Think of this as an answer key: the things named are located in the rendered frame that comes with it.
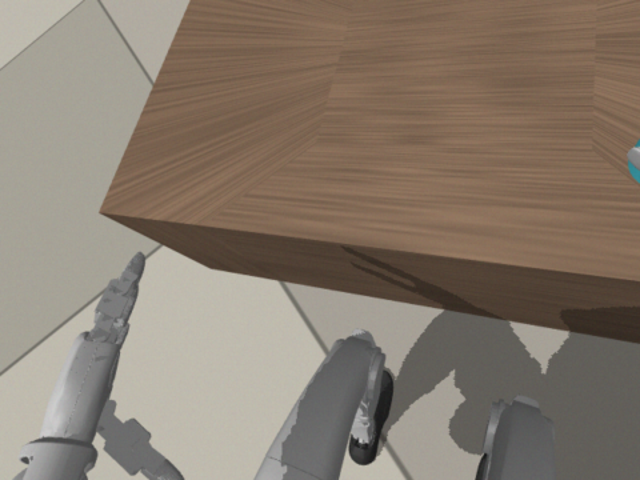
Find can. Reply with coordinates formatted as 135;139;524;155
628;139;640;183

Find left robot hand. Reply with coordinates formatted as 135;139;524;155
39;252;185;480

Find left robot arm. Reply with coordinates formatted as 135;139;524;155
12;438;98;480

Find left robot foot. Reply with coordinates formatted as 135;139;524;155
349;370;393;465

